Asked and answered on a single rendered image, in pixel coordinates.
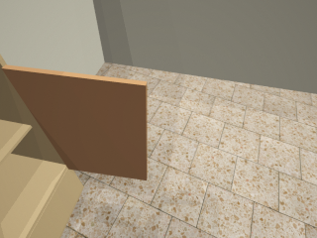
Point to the cupboard door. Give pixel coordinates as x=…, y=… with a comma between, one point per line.
x=97, y=124

